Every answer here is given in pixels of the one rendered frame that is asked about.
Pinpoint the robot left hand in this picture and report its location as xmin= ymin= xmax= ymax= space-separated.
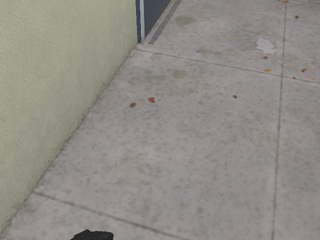
xmin=70 ymin=229 xmax=114 ymax=240

